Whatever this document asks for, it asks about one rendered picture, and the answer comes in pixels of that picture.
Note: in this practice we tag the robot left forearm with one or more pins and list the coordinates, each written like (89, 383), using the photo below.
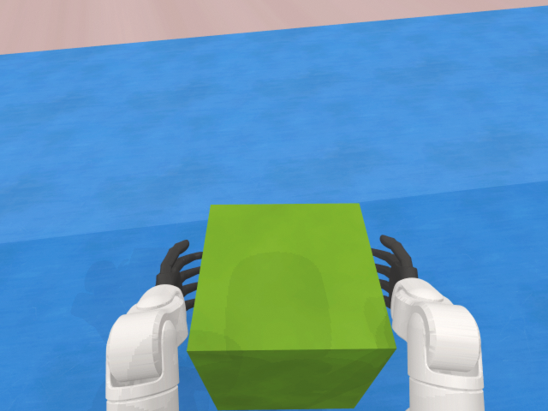
(142, 372)

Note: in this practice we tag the robot left hand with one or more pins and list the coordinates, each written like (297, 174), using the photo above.
(171, 266)

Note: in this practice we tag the carton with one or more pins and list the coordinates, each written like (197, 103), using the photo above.
(289, 312)

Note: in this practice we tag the robot right forearm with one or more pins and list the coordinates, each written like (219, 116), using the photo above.
(444, 349)

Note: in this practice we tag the robot right hand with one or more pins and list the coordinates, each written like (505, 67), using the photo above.
(400, 262)

